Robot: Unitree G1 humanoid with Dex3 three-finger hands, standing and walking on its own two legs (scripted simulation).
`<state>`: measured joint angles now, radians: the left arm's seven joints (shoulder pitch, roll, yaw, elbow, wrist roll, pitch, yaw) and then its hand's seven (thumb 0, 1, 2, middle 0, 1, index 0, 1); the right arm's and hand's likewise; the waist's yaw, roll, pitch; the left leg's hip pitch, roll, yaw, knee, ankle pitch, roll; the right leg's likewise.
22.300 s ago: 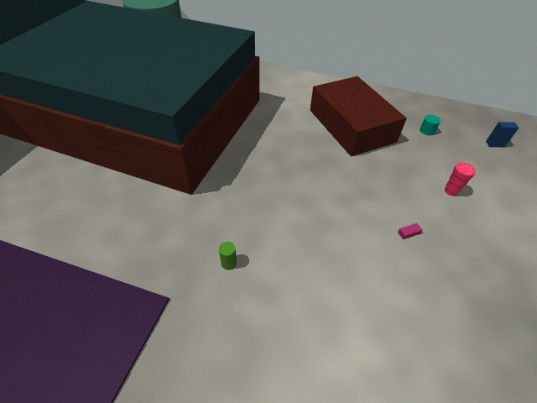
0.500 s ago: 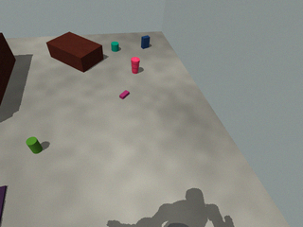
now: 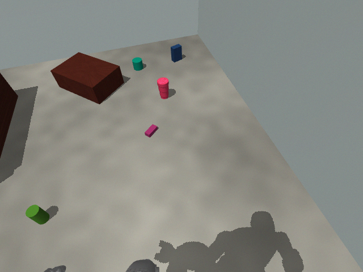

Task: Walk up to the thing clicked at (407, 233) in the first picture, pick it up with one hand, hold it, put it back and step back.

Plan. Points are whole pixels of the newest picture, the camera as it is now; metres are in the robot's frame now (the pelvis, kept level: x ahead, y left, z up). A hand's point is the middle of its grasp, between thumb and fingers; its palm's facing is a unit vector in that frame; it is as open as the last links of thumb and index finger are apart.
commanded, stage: walk up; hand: left
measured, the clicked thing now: (151, 130) +1.11 +0.27 -0.76
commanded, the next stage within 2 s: none
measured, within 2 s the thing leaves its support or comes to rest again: neither
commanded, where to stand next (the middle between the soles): +0.74 -0.01 m, yaw +0 degrees
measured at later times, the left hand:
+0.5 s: hand (85, 207) +0.31 +0.29 -0.14, palm faces -0.08 -0.93 -0.35, open 7.3 cm
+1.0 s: hand (102, 168) +0.44 +0.28 -0.16, palm faces +0.02 -0.93 -0.38, open 7.3 cm
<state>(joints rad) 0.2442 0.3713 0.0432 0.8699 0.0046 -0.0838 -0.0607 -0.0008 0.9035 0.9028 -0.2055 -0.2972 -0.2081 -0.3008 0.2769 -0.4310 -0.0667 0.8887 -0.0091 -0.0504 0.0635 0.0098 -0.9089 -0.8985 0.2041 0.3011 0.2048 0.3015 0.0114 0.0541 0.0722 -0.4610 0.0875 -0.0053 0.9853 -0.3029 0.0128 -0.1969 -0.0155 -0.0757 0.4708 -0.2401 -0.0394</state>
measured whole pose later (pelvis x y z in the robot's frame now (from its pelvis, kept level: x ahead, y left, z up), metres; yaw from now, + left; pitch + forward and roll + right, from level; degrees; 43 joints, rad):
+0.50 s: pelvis +0.23 +0.01 +0.00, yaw -1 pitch -2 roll +1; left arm 0.27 0.44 0.05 0.89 0.01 -0.05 -0.08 0.00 0.91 0.90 -0.20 -0.30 -0.20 -0.30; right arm 0.32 -0.41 -0.05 0.83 -0.01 -0.09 0.06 0.01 -0.90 -0.90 0.21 0.30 0.21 0.30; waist -0.02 -0.04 0.08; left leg -0.16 0.05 0.11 0.50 -0.30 0.00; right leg -0.48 -0.10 -0.02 0.74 -0.26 -0.02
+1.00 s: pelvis +0.43 -0.01 -0.02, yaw +2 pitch -2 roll -1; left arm 0.37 0.44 0.04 0.86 0.01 -0.07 -0.05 0.00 0.90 0.90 -0.21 -0.30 -0.21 -0.30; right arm 0.25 -0.42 -0.06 0.86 -0.02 -0.06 0.08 0.01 -0.91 -0.90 0.20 0.30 0.21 0.30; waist 0.05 0.00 0.06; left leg -0.39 0.05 0.06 0.58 -0.17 0.03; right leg -0.15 -0.07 -0.12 0.63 -0.44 0.00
